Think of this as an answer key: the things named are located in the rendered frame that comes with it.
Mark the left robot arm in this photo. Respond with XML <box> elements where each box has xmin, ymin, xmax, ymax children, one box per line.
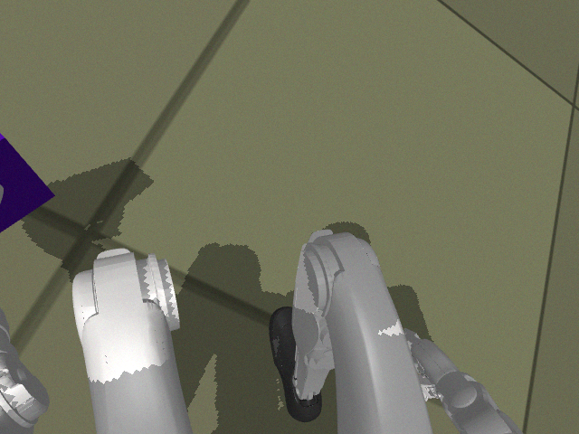
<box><xmin>0</xmin><ymin>307</ymin><xmax>50</xmax><ymax>434</ymax></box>

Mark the right robot foot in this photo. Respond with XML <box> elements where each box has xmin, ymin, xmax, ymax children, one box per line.
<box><xmin>269</xmin><ymin>307</ymin><xmax>322</xmax><ymax>422</ymax></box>

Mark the carton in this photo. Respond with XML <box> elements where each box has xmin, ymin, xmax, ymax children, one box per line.
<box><xmin>0</xmin><ymin>133</ymin><xmax>55</xmax><ymax>232</ymax></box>

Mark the right robot hand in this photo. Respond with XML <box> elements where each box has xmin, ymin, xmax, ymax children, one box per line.
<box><xmin>403</xmin><ymin>328</ymin><xmax>459</xmax><ymax>401</ymax></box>

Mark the right robot arm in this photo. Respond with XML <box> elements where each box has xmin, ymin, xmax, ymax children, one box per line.
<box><xmin>435</xmin><ymin>372</ymin><xmax>524</xmax><ymax>434</ymax></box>

